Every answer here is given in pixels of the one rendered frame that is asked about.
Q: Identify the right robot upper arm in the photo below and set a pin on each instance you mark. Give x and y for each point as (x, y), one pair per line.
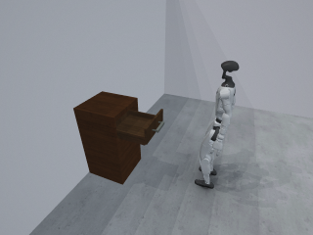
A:
(234, 100)

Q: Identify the right robot shin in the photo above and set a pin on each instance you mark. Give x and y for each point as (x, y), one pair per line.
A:
(212, 159)

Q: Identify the left robot hand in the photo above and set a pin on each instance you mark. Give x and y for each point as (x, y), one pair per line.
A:
(218, 146)

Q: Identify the robot left forearm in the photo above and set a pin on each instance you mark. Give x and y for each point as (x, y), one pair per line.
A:
(225, 123)

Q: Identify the handle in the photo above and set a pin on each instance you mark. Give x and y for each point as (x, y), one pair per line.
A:
(159, 127)

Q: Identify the robot right thigh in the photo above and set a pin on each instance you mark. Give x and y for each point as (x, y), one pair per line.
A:
(210, 128)

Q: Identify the drawer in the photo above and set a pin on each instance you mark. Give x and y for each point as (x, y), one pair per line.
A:
(137, 127)

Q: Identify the left robot upper arm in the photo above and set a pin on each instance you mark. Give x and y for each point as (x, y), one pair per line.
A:
(225, 97)

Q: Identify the cabinet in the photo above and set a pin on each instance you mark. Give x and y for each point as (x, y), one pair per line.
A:
(107, 155)

